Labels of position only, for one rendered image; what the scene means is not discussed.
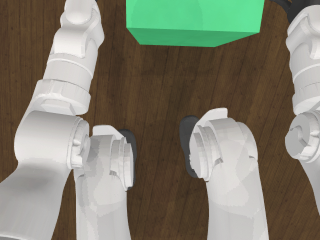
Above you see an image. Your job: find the left robot thigh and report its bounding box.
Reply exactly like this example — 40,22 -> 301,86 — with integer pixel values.
75,134 -> 134,240

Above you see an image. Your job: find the left robot forearm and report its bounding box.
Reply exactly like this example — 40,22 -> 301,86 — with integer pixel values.
14,0 -> 105,160

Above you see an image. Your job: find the robot thigh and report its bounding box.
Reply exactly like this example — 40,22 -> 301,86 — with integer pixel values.
190,117 -> 269,240
75,134 -> 134,240

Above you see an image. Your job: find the robot right hand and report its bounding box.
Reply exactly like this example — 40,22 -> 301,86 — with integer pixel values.
269,0 -> 320,24

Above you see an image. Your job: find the right robot forearm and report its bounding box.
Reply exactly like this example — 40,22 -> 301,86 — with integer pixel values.
285,5 -> 320,116

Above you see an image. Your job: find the right robot upper arm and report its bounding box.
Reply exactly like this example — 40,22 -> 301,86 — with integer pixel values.
285,110 -> 320,215

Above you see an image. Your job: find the left robot upper arm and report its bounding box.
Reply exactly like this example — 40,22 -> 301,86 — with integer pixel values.
0,110 -> 91,240

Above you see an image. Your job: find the carton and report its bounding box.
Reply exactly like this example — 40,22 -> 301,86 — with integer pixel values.
126,0 -> 265,47

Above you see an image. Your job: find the right robot thigh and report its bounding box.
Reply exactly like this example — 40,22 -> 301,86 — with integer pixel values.
190,117 -> 269,240

